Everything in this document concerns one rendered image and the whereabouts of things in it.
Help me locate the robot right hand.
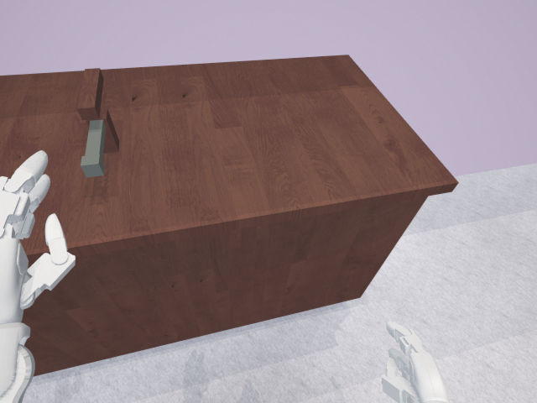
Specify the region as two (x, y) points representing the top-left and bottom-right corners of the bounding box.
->
(382, 321), (450, 403)

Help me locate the tap lever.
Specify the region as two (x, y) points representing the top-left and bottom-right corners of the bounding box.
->
(81, 120), (106, 178)

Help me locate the left robot forearm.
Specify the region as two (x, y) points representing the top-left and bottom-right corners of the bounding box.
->
(0, 322), (35, 403)

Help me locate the robot left hand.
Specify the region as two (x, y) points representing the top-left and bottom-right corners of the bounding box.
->
(0, 150), (76, 324)

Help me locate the counter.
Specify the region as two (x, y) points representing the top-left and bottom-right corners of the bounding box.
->
(0, 55), (459, 376)

